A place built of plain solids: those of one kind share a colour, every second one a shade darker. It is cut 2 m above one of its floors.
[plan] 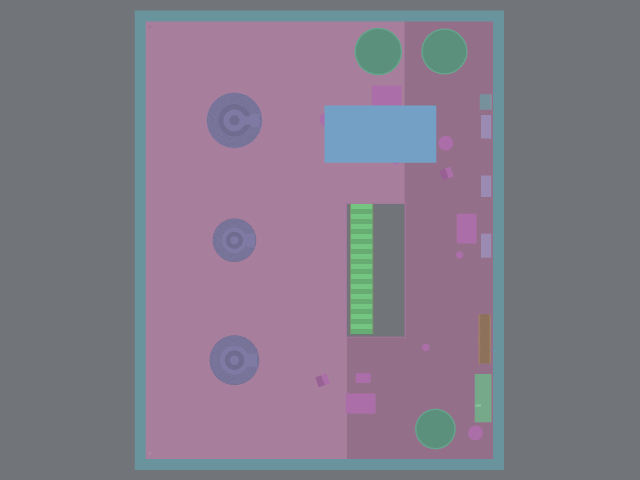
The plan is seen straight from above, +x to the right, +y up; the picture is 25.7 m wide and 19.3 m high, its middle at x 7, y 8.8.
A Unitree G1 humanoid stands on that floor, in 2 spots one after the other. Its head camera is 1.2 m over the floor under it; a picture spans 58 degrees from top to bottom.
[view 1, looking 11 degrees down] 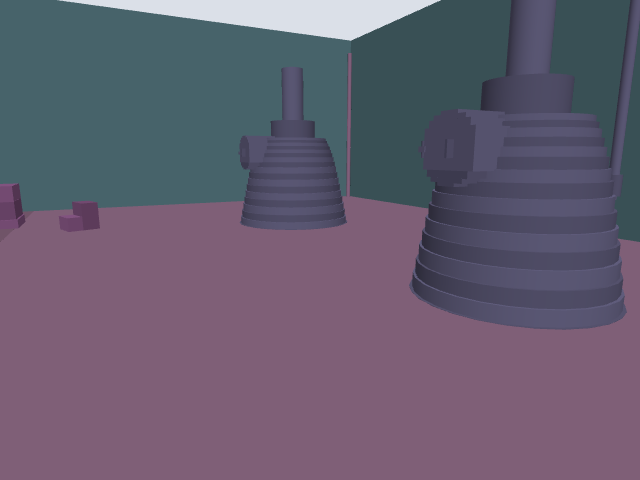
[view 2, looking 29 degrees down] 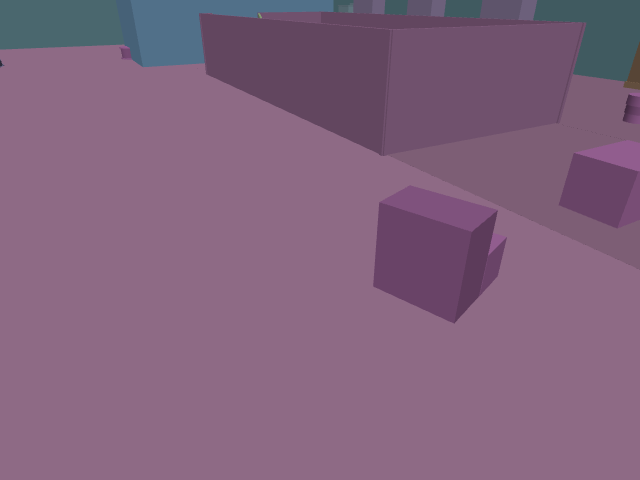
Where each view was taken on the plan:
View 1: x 6.78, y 11.36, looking -117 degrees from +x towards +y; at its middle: upper_floor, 6.29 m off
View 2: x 5.76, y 1.90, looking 61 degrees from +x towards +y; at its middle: upper_floor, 2.48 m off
